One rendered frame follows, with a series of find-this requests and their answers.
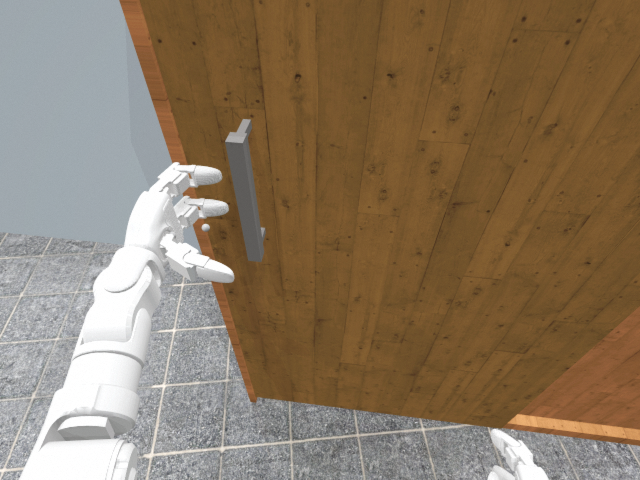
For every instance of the handle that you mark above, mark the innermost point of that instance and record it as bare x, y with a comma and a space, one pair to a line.
238, 152

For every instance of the robot right hand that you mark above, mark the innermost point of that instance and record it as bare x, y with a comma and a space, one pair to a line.
518, 457

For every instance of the wardrobe door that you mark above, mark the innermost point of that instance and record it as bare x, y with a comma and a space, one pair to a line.
603, 387
450, 190

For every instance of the left robot upper arm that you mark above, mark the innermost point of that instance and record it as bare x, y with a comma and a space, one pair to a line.
103, 459

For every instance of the robot left forearm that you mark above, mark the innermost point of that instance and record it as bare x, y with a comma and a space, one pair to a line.
99, 398

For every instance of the robot left hand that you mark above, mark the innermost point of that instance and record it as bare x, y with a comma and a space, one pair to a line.
154, 217

